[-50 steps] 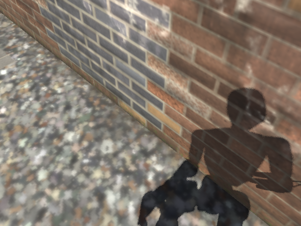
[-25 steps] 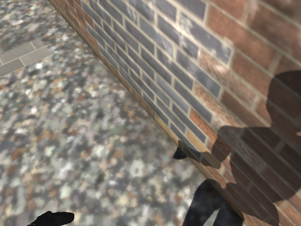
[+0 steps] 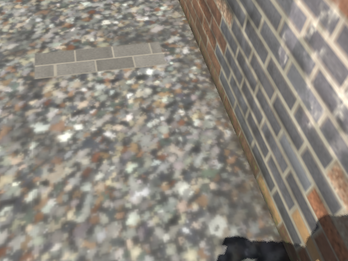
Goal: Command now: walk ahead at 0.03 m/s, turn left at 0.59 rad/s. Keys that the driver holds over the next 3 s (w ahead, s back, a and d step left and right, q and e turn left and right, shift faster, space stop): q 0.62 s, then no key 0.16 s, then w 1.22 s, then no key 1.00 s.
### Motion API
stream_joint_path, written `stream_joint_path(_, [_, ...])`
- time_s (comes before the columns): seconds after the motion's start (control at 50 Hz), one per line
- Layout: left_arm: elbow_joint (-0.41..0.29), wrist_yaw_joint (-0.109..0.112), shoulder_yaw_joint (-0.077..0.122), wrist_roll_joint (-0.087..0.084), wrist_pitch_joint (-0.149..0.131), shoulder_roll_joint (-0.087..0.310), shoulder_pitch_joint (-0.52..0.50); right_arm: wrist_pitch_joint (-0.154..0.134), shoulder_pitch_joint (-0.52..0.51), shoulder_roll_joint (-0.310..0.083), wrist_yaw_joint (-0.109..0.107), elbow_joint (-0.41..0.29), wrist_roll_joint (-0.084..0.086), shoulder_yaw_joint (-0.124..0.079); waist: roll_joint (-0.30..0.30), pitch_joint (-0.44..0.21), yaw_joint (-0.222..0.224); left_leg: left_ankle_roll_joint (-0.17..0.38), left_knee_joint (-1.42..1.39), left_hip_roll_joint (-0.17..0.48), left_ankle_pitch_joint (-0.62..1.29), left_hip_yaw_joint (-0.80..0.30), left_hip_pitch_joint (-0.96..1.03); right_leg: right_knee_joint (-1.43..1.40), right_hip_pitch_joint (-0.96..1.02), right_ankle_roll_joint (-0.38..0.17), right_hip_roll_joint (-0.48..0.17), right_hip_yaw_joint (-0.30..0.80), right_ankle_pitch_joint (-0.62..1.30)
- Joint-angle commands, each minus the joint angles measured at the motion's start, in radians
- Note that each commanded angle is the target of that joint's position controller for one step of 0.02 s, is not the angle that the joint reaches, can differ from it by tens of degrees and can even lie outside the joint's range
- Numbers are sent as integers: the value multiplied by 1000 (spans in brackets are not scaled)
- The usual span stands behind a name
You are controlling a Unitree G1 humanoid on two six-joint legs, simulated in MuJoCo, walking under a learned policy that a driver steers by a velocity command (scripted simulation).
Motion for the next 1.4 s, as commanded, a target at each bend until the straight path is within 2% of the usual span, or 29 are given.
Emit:
stream_joint_path(0.02, [-46,0,22,-1,10,78,29,-22,16,-132,-6,-59,5,-39,159,-162,-10,138,-122,214,386,-243,170,29,-49,10,7,35,23])
stream_joint_path(0.18, [-69,0,18,-23,7,74,-38,-18,76,-177,-1,-16,4,-69,168,-121,-27,154,-139,206,144,-421,154,-217,7,-9,62,73,-16])
stream_joint_path(0.28, [-55,0,14,-31,-22,59,39,-6,37,-172,9,-1,2,-74,173,-158,10,87,-97,141,153,-459,93,-557,254,-40,108,56,62])
stream_joint_path(0.3, [-48,8,18,-23,-33,69,68,-4,29,-160,5,-2,13,-70,149,-155,26,45,-68,105,66,-444,25,-681,357,-47,68,67,142])
stream_joint_path(0.32, [-61,17,31,-10,-40,139,63,-8,67,-108,2,-8,22,-55,21,-173,6,-6,38,38,-117,-362,-69,-770,446,-84,-113,225,59])
stream_joint_path(0.34, [-90,9,43,1,-41,228,-11,-3,78,-90,-3,-27,26,-55,-210,-130,-14,-43,257,-157,-336,-118,-256,-824,455,-188,-319,487,150])
stream_joint_path(0.36, [-86,2,44,7,-37,208,-25,1,75,-171,-6,-10,-11,-79,-146,-109,-17,-57,464,-87,-387,-72,-231,-771,336,-265,-369,447,345])
stream_joint_path(0.4, [-104,-11,12,-8,-38,88,-81,16,116,-149,8,37,7,-79,-78,-97,-56,-63,622,-62,-287,-46,-174,-723,282,-248,-251,255,488])
stream_joint_path(0.44, [-108,3,11,-7,-36,93,-79,30,137,-127,27,57,8,-69,-125,-90,-56,-88,679,-55,-247,-7,-213,-687,331,-219,-192,147,582])
stream_joint_path(0.46, [-102,11,10,-13,-45,81,-55,33,102,-120,28,64,6,-59,-114,-91,-19,-100,658,-59,-229,5,-218,-687,346,-212,-178,108,586])
stream_joint_path(0.58, [-67,5,33,-17,-53,130,55,38,-42,-80,41,33,19,-32,-145,-69,50,-89,374,14,-259,88,-224,-663,459,-226,-232,95,523])
stream_joint_path(0.62, [-66,-6,33,-11,-58,126,38,34,-42,-76,46,29,27,-28,-165,-88,42,-64,284,19,-271,133,-135,-639,420,-226,-226,57,580])
stream_joint_path(0.68, [-60,-20,31,-27,-55,131,27,23,11,-65,46,50,28,-22,-160,-135,-6,-14,99,-1,-167,171,24,-561,360,-200,-225,40,621])
stream_joint_path(0.7, [-53,-20,37,-24,-55,142,30,12,23,-61,35,62,17,-18,-113,-132,-24,-8,-42,-4,-26,162,115,-518,304,-156,-201,5,542])
stream_joint_path(0.72, [-42,-24,32,-13,-52,116,55,1,60,-102,22,77,-7,-25,-1,-163,-39,5,-144,77,77,22,245,-395,207,-104,-158,-42,427])
stream_joint_path(0.74, [-98,-34,2,-6,-45,9,84,-15,56,-228,11,54,-6,-44,306,-186,6,99,-172,396,489,-375,353,-170,-11,-28,-10,-129,-147])
stream_joint_path(0.76, [-88,-16,6,-9,-20,42,34,-19,141,-204,0,87,20,-43,205,-216,-66,203,-143,424,611,-343,283,-87,20,-37,10,3,-225])
stream_joint_path(0.78, [-76,-14,6,-23,-10,46,37,-20,99,-150,-7,101,19,-26,154,-159,-30,207,-151,368,550,-260,253,-50,19,-44,-6,36,-175])
stream_joint_path(0.82, [-45,-25,11,-9,-21,69,60,-13,35,-105,-14,110,13,-12,173,-105,-6,147,-239,262,149,-194,267,-63,-32,-53,-26,32,-51])
stream_joint_path(0.86, [-11,-44,15,10,-25,84,89,-20,65,-86,-15,136,15,-4,172,-85,-17,144,-300,226,-5,-172,279,-50,-45,-44,-27,20,39])
stream_joint_path(1.0, [23,-52,9,8,-59,54,43,-79,153,-111,-10,216,10,-17,117,-3,-36,183,-392,254,-149,-206,314,-135,-160,-28,-43,20,117])
stream_joint_path(1.18, [-9,-63,-1,-1,-82,39,-84,-105,231,-119,-11,285,2,-30,101,25,-59,196,-390,274,-125,-162,278,-309,-145,-41,-48,6,182])
stream_joint_path(1.24, [-20,-75,2,-5,-89,48,-90,-112,224,-132,-9,289,-7,-34,121,24,-53,182,-350,278,-69,-148,240,-386,-43,-67,-32,-10,163])
stream_joint_path(1.28, [-1,-72,6,-5,-98,44,-11,-112,194,-146,-8,290,1,-37,104,9,3,152,-265,266,54,-109,162,-468,137,-91,5,-49,170])
stream_joint_path(1.3, [39,-65,15,-3,-105,52,93,-112,181,-143,-9,290,4,-35,73,-25,53,125,-148,224,182,-67,99,-524,306,-103,49,-70,176])
stream_joint_path(1.32, [93,-50,36,6,-118,109,247,-116,186,-108,-6,287,-1,-22,-29,-110,109,92,100,139,246,15,25,-587,497,-127,1,20,92])
stream_joint_path(1.34, [111,-37,66,17,-124,250,400,-122,194,-14,-2,240,11,5,-315,-210,150,25,495,-14,-48,147,-220,-788,680,-220,-288,479,-184])
stream_joint_path(1.36, [110,-39,51,-5,-120,198,347,-120,199,-69,-6,245,-14,-11,-242,-202,83,38,632,-28,-303,50,-343,-868,618,-242,-348,699,-324])
stream_joint_path(1.4, [45,-47,25,-18,-115,86,118,-118,170,-87,12,258,-5,-12,-82,-67,10,42,651,90,-147,40,-360,-854,455,-207,-265,478,-261])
